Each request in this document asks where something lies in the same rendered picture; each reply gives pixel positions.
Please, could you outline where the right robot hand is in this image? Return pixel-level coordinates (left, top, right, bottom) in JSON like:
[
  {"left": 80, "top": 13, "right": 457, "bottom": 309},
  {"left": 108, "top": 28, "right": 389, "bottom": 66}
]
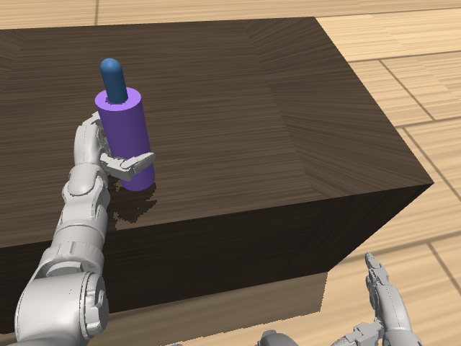
[{"left": 331, "top": 252, "right": 412, "bottom": 346}]

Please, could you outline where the right robot arm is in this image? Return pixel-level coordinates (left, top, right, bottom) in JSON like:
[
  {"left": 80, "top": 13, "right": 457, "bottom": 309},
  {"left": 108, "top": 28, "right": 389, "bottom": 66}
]
[{"left": 382, "top": 329, "right": 424, "bottom": 346}]

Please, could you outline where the left robot arm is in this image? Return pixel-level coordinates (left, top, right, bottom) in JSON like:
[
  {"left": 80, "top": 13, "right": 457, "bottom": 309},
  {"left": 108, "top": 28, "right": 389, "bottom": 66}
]
[{"left": 7, "top": 164, "right": 110, "bottom": 346}]

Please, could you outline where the left robot hand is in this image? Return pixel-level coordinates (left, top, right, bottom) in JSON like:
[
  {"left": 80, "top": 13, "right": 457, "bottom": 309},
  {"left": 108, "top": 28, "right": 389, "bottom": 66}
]
[{"left": 73, "top": 111, "right": 156, "bottom": 182}]

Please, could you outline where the bottle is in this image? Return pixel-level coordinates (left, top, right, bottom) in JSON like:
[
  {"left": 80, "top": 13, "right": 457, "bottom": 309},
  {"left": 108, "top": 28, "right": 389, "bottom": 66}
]
[{"left": 95, "top": 58, "right": 155, "bottom": 191}]

